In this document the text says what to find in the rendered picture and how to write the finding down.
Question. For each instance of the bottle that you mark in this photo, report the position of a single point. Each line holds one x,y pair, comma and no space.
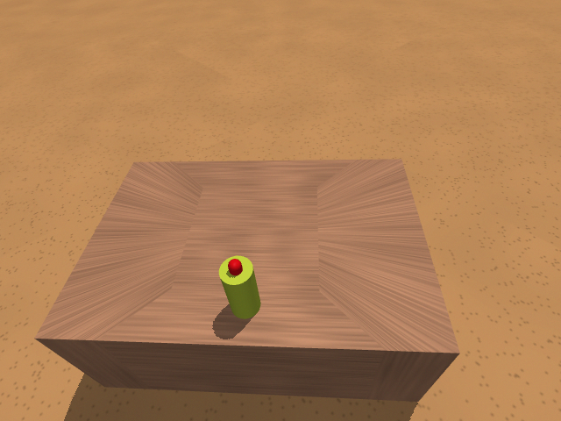
238,278

